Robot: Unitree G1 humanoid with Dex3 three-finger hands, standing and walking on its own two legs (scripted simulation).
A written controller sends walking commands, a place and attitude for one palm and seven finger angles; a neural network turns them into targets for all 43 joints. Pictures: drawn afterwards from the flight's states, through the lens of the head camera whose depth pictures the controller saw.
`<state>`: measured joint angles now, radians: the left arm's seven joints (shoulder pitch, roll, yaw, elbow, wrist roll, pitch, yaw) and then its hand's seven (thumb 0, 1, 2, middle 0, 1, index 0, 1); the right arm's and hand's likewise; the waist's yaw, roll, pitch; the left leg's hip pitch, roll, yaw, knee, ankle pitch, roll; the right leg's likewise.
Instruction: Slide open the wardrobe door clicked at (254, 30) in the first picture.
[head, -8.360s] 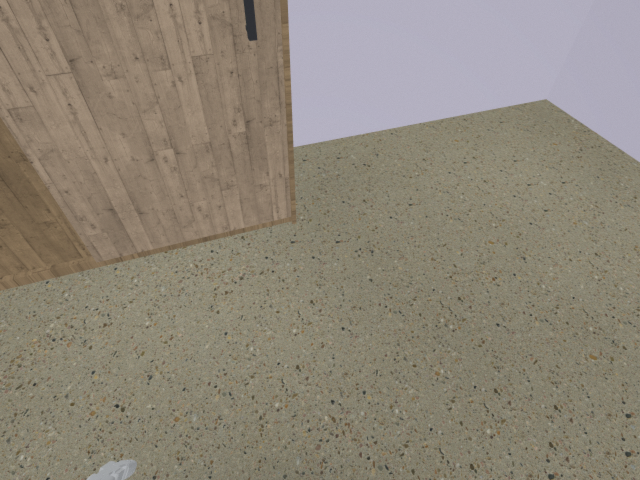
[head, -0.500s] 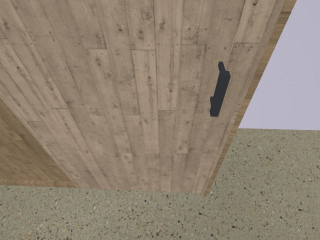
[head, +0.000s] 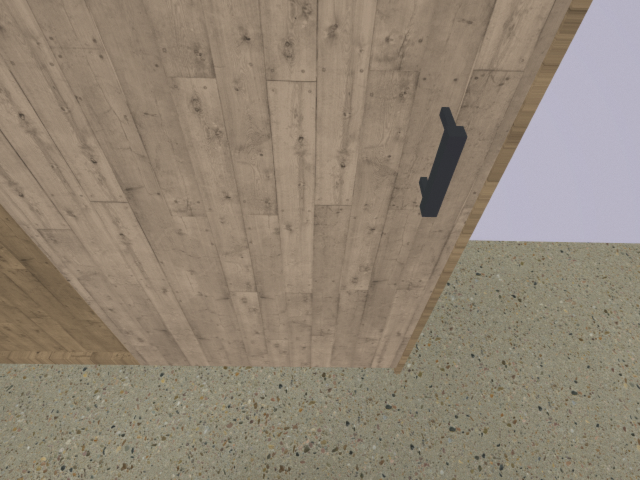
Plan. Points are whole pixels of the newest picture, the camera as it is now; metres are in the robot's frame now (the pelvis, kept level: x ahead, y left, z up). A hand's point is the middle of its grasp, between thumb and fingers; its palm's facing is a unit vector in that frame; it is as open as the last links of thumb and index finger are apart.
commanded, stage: come to a stop and stand still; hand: right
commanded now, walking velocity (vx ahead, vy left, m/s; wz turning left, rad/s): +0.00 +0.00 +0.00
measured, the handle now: (437, 164) +0.50 -0.12 +0.13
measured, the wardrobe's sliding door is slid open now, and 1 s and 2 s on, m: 0.00 0.00 0.00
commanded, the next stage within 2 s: look again from close up in 1.30 s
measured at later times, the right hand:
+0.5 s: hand out of the picture -0.05 -0.21 -0.16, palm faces -0.01 +0.97 -0.26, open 7.4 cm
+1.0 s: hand out of the picture +0.03 -0.17 -0.15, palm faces -0.01 +0.97 -0.25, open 7.3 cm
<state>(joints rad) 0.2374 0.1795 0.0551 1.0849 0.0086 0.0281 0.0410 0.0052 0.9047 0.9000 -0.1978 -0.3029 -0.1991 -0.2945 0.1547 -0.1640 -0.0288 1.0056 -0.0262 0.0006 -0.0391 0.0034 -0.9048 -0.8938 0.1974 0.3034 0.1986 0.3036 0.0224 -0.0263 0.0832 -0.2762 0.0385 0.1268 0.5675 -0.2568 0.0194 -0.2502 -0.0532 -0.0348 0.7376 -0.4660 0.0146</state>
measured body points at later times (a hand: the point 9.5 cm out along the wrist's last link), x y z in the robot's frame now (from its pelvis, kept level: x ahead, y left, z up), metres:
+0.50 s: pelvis -0.01 -0.02 +0.01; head -0.01 +0.00 +0.46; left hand +0.01 +0.22 -0.15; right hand -0.04 -0.26 -0.14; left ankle +0.03 +0.11 -0.73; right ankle -0.02 -0.12 -0.73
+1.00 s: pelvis +0.00 +0.01 +0.01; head +0.01 +0.04 +0.46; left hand -0.02 +0.22 -0.16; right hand +0.04 -0.22 -0.13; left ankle +0.03 +0.11 -0.73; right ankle -0.02 -0.12 -0.73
